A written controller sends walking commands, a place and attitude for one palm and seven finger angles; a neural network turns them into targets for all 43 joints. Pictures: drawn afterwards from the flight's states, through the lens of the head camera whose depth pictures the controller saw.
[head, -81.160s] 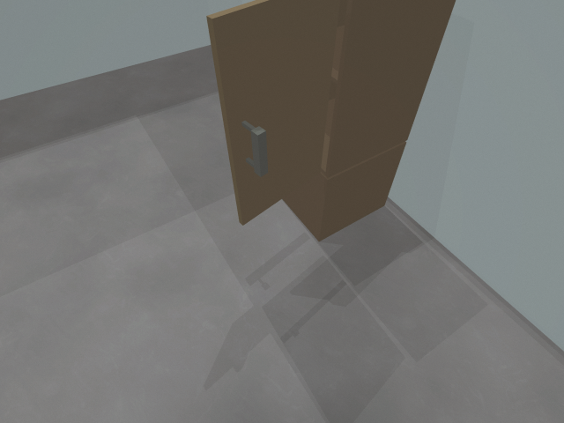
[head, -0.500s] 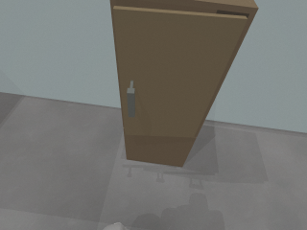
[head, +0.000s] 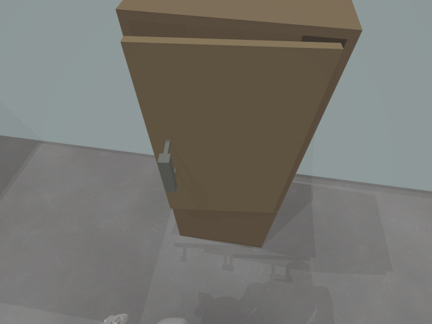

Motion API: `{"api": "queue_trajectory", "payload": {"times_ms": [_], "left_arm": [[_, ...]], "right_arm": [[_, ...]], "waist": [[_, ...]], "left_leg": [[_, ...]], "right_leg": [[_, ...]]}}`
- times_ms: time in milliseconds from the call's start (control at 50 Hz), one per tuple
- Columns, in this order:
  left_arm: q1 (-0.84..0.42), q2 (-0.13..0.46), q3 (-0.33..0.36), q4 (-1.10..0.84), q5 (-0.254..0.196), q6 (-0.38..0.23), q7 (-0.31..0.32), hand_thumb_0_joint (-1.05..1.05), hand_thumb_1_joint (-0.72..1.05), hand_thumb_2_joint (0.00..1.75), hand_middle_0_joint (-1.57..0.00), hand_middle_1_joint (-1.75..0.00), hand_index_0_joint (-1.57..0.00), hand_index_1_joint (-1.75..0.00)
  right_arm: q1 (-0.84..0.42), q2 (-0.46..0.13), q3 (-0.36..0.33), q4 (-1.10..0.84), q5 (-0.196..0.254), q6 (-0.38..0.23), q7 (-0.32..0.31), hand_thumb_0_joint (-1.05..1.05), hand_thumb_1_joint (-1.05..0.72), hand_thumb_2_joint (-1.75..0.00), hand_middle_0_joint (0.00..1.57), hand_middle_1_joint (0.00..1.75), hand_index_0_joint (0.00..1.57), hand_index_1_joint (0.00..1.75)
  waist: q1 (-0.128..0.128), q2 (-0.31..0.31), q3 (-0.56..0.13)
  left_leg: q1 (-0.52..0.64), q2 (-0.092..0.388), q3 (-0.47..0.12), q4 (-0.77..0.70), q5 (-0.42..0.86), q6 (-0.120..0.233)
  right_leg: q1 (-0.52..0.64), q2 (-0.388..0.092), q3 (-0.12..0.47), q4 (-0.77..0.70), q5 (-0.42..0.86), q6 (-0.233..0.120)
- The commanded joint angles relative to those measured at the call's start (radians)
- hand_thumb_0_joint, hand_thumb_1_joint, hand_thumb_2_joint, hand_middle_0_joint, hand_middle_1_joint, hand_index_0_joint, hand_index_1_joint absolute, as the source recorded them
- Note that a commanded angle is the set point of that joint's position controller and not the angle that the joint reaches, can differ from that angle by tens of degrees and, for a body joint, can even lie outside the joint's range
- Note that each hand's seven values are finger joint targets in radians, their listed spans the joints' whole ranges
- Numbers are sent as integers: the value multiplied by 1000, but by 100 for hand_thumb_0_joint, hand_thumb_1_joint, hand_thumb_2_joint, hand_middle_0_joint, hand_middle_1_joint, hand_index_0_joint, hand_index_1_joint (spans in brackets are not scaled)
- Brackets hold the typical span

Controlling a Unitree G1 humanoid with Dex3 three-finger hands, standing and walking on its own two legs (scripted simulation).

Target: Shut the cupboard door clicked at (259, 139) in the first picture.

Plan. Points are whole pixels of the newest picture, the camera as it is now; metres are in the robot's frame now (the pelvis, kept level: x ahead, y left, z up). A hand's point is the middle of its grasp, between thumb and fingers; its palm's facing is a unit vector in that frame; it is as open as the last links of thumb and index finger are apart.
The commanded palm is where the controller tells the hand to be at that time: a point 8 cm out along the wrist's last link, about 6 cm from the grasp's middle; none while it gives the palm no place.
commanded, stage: come to a stop and stand still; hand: left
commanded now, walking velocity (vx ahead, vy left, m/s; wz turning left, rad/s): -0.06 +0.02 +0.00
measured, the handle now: (169, 166) +0.45 +0.14 -0.05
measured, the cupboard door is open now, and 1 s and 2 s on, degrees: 6 6 6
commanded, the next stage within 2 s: look again from close up in 0.68 s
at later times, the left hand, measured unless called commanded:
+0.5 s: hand out of the picture +0.00 +0.21 -0.17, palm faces -0.03 -0.97 -0.26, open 7.4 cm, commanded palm none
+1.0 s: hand out of the picture +0.02 +0.20 -0.17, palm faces -0.08 -0.96 -0.25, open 7.4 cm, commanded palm none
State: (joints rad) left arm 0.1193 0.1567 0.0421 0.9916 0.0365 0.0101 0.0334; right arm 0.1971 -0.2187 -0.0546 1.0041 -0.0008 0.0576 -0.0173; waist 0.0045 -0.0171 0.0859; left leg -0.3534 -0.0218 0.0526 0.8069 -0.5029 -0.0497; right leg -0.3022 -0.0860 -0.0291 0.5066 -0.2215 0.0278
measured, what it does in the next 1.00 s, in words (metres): steps on the spot: left foot, then right foot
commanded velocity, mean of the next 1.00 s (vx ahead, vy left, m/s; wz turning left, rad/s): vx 0.00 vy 0.00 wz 0.00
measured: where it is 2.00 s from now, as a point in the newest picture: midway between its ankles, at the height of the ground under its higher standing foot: outside the picture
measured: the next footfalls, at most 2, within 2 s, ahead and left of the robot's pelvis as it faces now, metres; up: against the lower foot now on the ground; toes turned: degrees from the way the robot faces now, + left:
left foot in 0.08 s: +0.04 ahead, +0.11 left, +0.00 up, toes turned +0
right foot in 0.36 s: -0.01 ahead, -0.10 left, +0.00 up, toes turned -1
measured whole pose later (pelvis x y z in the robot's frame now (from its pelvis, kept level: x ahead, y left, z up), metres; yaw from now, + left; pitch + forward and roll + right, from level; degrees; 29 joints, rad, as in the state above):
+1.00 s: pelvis -0.02 +0.01 +0.00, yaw -3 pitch +0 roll +1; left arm 0.24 0.21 -0.02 1.07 0.02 -0.02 0.03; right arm 0.26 -0.21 0.00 1.10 -0.01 -0.01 -0.01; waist -0.01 0.00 0.03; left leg -0.22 0.01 0.11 0.44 -0.22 0.02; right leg -0.16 0.01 0.04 0.47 -0.31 -0.01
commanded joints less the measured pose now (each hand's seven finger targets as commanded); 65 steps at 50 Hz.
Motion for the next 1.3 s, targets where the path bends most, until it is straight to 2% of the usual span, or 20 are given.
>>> {"api": "queue_trajectory", "payload": {"times_ms": [0, 20, 40, 60, 80, 140, 200, 260, 300, 320, 340, 360, 400, 420, 460, 520, 600, 740, 1120, 1280], "left_arm": [[51, 225, 54, -38, -9, 5, 13, 0, 90, 90, -20, -30, -20, -30], [50, 196, 47, -40, -15, 10, 11, 0, 90, 90, -20, -30, -20, -30], [83, 149, 38, -55, -22, 22, 8, 0, 90, 90, -20, -30, -20, -30], [84, 111, 28, -63, -24, 32, 7, 0, 90, 90, -20, -30, -20, -30], [64, 134, 29, -63, -17, 45, 8, 0, 90, 90, -20, -30, -20, -30], [88, 136, 30, -36, -16, 48, -2, 0, 90, 90, -20, -30, -20, -30], [96, 116, 12, -27, -21, 34, -6, 0, 90, 90, -20, -30, -20, -30], [123, 111, -1, -11, -23, 24, -6, 0, 90, 90, -20, -30, -20, -30], [183, 118, -5, 18, -22, 9, -1, 0, 90, 90, -20, -30, -20, -30], [184, 142, -6, 27, -17, -3, 3, 0, 90, 90, -20, -30, -20, -30], [276, 146, -19, 20, -5, -34, 49, 0, 90, 90, -20, -30, -20, -30], [196, 209, -23, -24, -14, -49, 37, 0, 90, 90, -20, -30, -20, -30], [161, 172, -29, -45, -17, -54, 27, 0, 90, 90, -20, -30, -20, -30], [165, 165, -32, -45, -18, -56, 25, 0, 90, 90, -20, -30, -20, -30], [201, 156, -33, -35, -23, -46, 25, 0, 90, 90, -20, -30, -20, -30], [195, 145, -41, -29, -19, -39, 18, 0, 90, 90, -20, -30, -20, -30], [183, 156, -44, -26, -20, -33, 11, 0, 90, 90, -20, -30, -20, -30], [181, 176, -41, -4, -24, -42, 8, 0, 90, 90, -20, -30, -20, -30], [144, 200, -40, 63, -23, -42, 3, 0, 90, 90, -20, -30, -20, -30], [140, 208, -37, 67, -23, -42, 2, 0, 90, 90, -20, -30, -20, -30]], "right_arm": [[116, -45, -7, -45, -6, -21, 3, 0, -90, -90, 20, 30, 20, 30], [133, -56, -8, -36, -9, -28, 7, 0, -90, -90, 20, 30, 20, 30], [120, -132, -17, -55, -20, -38, 6, 0, -90, -90, 20, 30, 20, 30], [84, -185, -24, -81, -28, -34, 2, 0, -90, -90, 20, 30, 20, 30], [43, -172, -19, -93, -32, -34, -8, 0, -90, -90, 20, 30, 20, 30], [-23, -128, 3, -99, -31, -42, -25, 0, -90, -90, 20, 30, 20, 30], [8, -130, 4, -75, -23, -51, -26, 0, -90, -90, 20, 30, 20, 30], [33, -129, 2, -44, -14, -55, -24, 0, -90, -90, 20, 30, 20, 30], [20, -111, 5, -34, -1, -57, -20, 0, -90, -90, 20, 30, 20, 30], [24, -80, 7, -30, 5, -60, -15, 0, -90, -90, 20, 30, 20, 30], [-46, -110, 8, -115, 5, -86, -12, 0, -90, -90, 20, 30, 20, 30], [20, -56, 16, -123, 3, -75, 5, 0, -90, -90, 20, 30, 20, 30], [46, -74, 12, -116, -7, -66, 13, 0, -90, -90, 20, 30, 20, 30], [52, -80, 15, -103, -11, -75, 12, 0, -90, -90, 20, 30, 20, 30], [54, -86, 18, -99, -11, -81, 5, 0, -90, -90, 20, 30, 20, 30], [34, -74, 21, -93, -11, -76, 6, 0, -90, -90, 20, 30, 20, 30], [50, -87, 26, -67, -14, -73, 11, 0, -90, -90, 20, 30, 20, 30], [68, -100, 35, -11, -12, -91, 6, 0, -90, -90, 20, 30, 20, 30], [29, -117, 38, 69, -8, -93, -5, 0, -90, -90, 20, 30, 20, 30], [-1, -133, 36, 68, -9, -95, -7, 0, -90, -90, 20, 30, 20, 30]], "waist": [[-14, -175, -183], [-22, -109, -178], [-7, 131, -178], [-9, 292, -141], [-16, 214, -111], [19, 203, -66], [4, 165, -140], [-1, 143, -167], [20, 87, -162], [6, 13, -146], [24, 80, -125], [-26, 0, -155], [-48, -68, -173], [-35, 21, -166], [-17, 44, -138], [-12, -12, -5], [-18, -35, 31], [-8, -1, -49], [-5, -4, -52], [-7, 5, -100]], "left_leg": [[107, 27, -17, -287, 223, 4], [205, 59, -28, -401, 365, 13], [244, 222, -203, -460, 557, 73], [136, 364, -301, -514, 699, 177], [73, 357, -297, -529, 619, 228], [94, 284, -194, -478, 723, 231], [243, 261, -163, -451, 799, 225], [274, 263, -174, -440, 797, 215], [209, 209, -153, -400, 641, 155], [178, 155, -122, -378, 549, 107], [251, 143, -40, -191, 668, 63], [170, 79, -70, -258, 313, 64], [195, 105, -71, -299, 391, 83], [215, 117, -83, -312, 512, 94], [209, 141, -105, -329, 586, 112], [129, 123, -99, -397, 345, 108], [116, 106, -97, -448, 168, 97], [164, 117, -81, -445, 292, 98], [221, 142, -56, -437, 424, 84], [263, 148, -52, -428, 481, 82]], "right_leg": [[148, -204, 154, -27, 575, -159], [69, -151, 119, 20, 382, -114], [-46, -34, 42, 111, 54, -47], [-55, 46, -8, 250, -306, -8], [-53, 70, 45, 400, -353, -16], [-102, 68, 93, 507, -278, -19], [-65, 70, 50, 340, -255, -8], [42, 68, 25, 102, -161, -13], [163, 53, 65, -119, 44, -25], [181, -5, 145, -171, 182, -51], [76, -66, 188, -109, 552, -40], [77, -100, 229, -101, 300, -83], [76, -37, 176, -50, 229, -90], [73, -13, 138, -22, 245, -81], [68, 20, 112, -17, 118, -70], [13, 15, 132, -76, -9, -71], [-39, 15, 161, -123, -191, -76], [35, 3, 158, -119, -51, -76], [85, -8, 157, -140, 162, -69], [105, -11, 162, -136, 224, -66]]}}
